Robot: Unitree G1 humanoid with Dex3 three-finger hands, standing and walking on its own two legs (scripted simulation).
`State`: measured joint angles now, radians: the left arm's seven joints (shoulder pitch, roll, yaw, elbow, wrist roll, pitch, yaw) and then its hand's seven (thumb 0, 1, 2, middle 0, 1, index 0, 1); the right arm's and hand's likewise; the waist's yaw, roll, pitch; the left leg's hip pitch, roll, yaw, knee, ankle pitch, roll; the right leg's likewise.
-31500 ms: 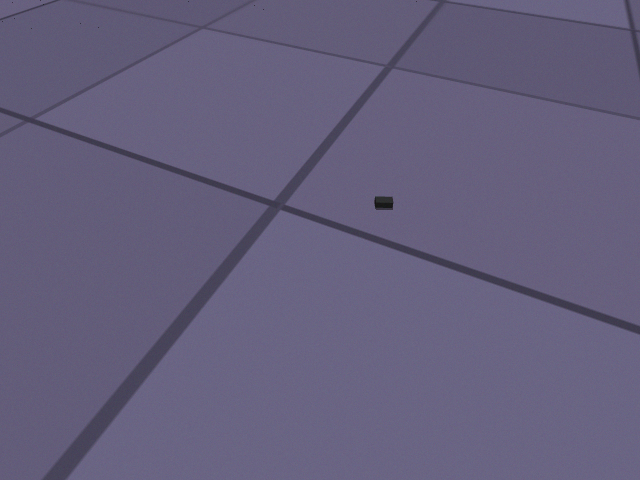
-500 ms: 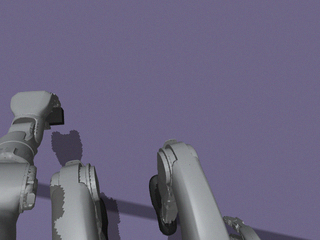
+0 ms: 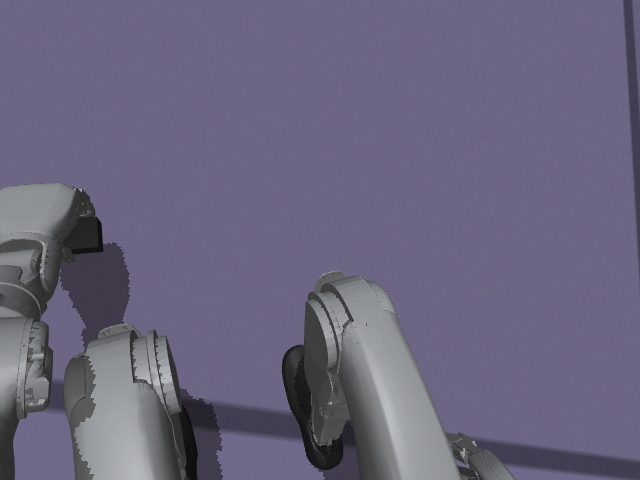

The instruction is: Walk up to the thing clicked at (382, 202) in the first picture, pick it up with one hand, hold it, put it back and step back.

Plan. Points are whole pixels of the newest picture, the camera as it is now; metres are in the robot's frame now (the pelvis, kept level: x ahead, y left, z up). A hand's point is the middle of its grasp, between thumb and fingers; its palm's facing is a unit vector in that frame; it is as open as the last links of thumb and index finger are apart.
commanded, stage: rest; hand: left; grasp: from above
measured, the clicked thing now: (66, 237) +0.46 +0.22 -0.24
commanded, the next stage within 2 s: open in 1.10 s
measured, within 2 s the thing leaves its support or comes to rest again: rests again in 0.60 s
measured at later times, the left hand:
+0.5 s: hand (67, 246) +0.45 +0.22 -0.25, palm faces -0.49 -0.07 -0.87, open 7.2 cm
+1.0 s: hand (73, 245) +0.46 +0.22 -0.27, palm faces -0.48 -0.08 -0.87, open 7.1 cm
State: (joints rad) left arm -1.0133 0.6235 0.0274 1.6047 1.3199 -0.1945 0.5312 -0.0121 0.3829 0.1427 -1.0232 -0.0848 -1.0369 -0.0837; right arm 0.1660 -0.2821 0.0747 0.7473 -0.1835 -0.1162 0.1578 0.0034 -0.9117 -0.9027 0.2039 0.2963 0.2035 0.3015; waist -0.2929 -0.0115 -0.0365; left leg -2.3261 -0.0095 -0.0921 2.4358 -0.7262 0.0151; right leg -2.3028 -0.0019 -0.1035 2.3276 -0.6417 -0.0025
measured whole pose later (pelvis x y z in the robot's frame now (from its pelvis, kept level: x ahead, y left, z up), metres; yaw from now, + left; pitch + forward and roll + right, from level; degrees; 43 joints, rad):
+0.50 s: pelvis +0.00 +0.00 -0.02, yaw -3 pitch +33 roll -10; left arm -1.02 0.74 0.12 1.71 1.36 -0.24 0.63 -0.01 0.40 0.12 -1.01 -0.10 -1.02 -0.09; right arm 0.16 -0.30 0.13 0.77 -0.25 -0.19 0.26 0.00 -0.90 -0.90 0.20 0.30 0.20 0.30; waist -0.34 -0.04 0.06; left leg -2.36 0.00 -0.14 2.53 -0.75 0.01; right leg -2.32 0.01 -0.15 2.39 -0.64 0.00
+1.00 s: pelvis +0.00 +0.00 -0.02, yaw -5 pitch +31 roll -12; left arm -1.05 0.80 0.11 1.79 1.35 -0.22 0.70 -0.01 0.42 0.03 -1.05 -0.05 -1.07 -0.03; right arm 0.13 -0.32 0.19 0.75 -0.26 -0.25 0.32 0.00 -0.91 -0.90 0.20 0.30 0.20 0.30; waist -0.38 -0.07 0.11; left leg -2.35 0.00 -0.17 2.56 -0.75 0.02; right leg -2.30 0.02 -0.17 2.38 -0.63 0.01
